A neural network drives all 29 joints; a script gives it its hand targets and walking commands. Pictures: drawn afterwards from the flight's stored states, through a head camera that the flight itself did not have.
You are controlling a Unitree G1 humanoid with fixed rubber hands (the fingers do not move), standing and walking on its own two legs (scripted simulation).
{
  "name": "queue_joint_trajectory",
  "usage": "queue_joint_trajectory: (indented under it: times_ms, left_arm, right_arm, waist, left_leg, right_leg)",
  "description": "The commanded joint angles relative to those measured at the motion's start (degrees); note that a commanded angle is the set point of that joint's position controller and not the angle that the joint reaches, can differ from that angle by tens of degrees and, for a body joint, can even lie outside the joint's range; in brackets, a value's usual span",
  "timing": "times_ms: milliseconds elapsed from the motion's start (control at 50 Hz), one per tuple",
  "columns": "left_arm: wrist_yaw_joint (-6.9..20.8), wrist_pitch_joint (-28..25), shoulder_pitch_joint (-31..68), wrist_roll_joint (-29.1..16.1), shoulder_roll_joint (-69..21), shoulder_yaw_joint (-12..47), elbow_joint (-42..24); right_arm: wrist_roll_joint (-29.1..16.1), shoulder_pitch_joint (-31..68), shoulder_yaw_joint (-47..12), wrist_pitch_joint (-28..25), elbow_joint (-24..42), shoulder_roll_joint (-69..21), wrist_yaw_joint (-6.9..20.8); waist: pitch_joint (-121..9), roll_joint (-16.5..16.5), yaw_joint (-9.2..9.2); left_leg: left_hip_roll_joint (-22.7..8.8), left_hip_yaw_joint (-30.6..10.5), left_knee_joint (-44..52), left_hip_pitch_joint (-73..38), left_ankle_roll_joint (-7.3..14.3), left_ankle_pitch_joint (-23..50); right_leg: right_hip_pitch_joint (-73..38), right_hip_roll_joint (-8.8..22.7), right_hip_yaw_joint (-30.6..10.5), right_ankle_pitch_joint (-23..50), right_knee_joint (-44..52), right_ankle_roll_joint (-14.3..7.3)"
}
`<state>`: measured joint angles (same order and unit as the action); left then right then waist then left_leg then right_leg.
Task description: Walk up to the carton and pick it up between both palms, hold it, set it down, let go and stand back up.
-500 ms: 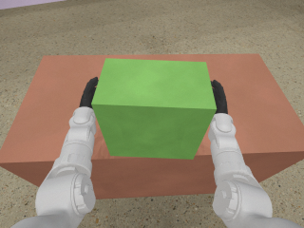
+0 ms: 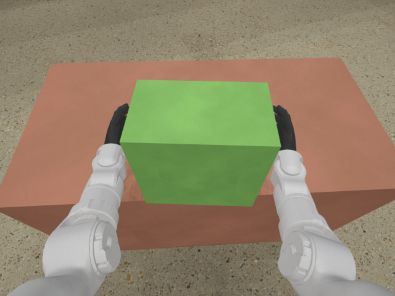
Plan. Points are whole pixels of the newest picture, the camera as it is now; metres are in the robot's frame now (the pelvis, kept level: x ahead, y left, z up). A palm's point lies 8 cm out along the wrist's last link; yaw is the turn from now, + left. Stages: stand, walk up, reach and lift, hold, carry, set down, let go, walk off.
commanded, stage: set down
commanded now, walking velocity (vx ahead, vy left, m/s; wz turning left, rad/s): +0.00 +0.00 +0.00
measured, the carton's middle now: (200, 149) +0.41 -0.01 +0.00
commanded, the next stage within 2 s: none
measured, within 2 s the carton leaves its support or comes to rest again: neither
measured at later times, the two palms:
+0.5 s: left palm (117, 142) +0.41 +0.17 +0.04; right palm (284, 148) +0.39 -0.19 +0.04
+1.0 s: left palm (117, 143) +0.41 +0.17 +0.04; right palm (284, 148) +0.39 -0.19 +0.04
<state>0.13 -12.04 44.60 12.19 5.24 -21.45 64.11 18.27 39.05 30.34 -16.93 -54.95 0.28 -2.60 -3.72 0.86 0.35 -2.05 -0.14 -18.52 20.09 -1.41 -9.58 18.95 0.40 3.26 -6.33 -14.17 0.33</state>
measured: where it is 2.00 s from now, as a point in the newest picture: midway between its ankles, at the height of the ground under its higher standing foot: outside the picture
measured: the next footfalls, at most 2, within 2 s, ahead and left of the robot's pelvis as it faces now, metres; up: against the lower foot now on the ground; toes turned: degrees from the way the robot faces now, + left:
none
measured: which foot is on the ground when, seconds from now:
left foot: down 0.00-1.00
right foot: down 0.00-1.00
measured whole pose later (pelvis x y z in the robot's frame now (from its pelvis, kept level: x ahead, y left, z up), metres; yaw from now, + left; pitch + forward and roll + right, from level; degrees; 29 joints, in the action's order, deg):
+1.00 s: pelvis -0.01 +0.00 +0.00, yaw +0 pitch +11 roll +0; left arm 1.9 -16.9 45.6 18.0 4.1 -29.0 64.5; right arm 23.6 39.9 36.3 -20.5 -54.7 -1.8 -1.5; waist -2.0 0.3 0.2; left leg -1.9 0.5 -18.1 20.5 -1.2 -8.9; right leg 20.6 0.6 2.7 -6.7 -16.0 0.2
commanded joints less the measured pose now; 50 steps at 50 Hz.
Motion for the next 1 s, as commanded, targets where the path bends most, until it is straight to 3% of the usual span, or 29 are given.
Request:
queue_joint_trajectory:
  times_ms: [0,100,220,500,880,980]
  left_arm:
    - [5.63,-5.86,33.29,2.06,-30.6,12.21,-4.99]
    - [6.31,-7.1,32.55,2.58,-29.52,10.4,-2.58]
    - [6.28,-7.75,32.5,3.73,-28.48,8.59,-0.42]
    - [5.98,-8.03,29.87,5.95,-28.48,6.48,1.0]
    - [6.27,-6.1,25.27,9.03,-25.89,2.76,0.04]
    - [6.0,-6.2,24.53,9.35,-25.37,2.68,-0.32]
  right_arm:
    - [4.35,31.16,-17.85,-4.07,1.01,-28.7,8.64]
    - [5.06,30.11,-17.14,-4.32,-0.53,-28.95,8.43]
    - [6.58,29.73,-15.33,-4.23,-1.81,-28.62,8.76]
    - [9.14,27.39,-11.82,-4.82,-4.18,-27.58,9.07]
    - [9.95,23.49,-9.54,-3.4,-3.38,-26.47,9.23]
    - [10.18,23.09,-8.95,-3.68,-3.41,-25.3,8.99]
  waist:
    - [-33.67,0.41,0.5]
    - [-31.08,-1.03,0.54]
    - [-29.19,-1.77,0.53]
    - [-25.91,-0.94,0.67]
    - [-21.55,-1.44,0.21]
    - [-21.9,-0.73,0.55]
  left_leg:
    - [1.49,5.29,-1.73,-9.05,-2.51,23.69]
    - [1.8,5.43,-0.34,-5.09,-1.45,19.79]
    - [1.67,5.47,0.26,-5.78,-1.12,16.75]
    - [1.35,5.78,0.4,-6.18,-1.19,15.11]
    - [1.49,6.16,1.13,-5.38,-0.14,12.4]
    - [1.44,5.85,0.34,-6.94,-0.72,14.66]
  right_leg:
    - [-21.05,-0.77,2.68,24.02,-5.06,0.93]
    - [-22.97,-0.3,2.03,24.25,-5.57,1.29]
    - [-19.77,-0.46,2.34,18.46,-4.41,1.14]
    - [-15.95,-0.73,2.7,12.88,-3.28,0.54]
    - [-15.34,-0.3,2.25,11.15,-3.34,0.94]
    - [-14.51,-0.6,2.53,11.8,-3.48,0.83]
